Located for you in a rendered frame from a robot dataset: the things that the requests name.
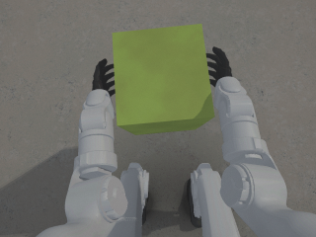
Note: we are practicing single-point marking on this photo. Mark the right robot upper arm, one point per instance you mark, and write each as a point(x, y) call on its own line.
point(258, 194)

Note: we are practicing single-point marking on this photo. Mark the robot right shin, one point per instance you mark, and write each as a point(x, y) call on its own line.
point(196, 203)

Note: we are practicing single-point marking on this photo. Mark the robot left hand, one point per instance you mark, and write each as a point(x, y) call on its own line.
point(100, 79)

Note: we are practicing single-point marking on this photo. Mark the robot right hand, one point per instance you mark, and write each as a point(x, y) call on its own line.
point(221, 67)

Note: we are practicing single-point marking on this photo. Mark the right robot forearm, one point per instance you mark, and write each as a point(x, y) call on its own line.
point(242, 142)

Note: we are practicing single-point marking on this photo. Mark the carton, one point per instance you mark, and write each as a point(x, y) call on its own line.
point(161, 80)

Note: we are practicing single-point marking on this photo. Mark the left robot forearm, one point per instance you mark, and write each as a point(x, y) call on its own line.
point(96, 153)

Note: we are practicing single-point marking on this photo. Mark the robot right foot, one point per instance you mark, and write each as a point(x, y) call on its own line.
point(195, 220)

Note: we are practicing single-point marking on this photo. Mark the left robot upper arm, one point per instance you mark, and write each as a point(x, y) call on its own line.
point(92, 208)

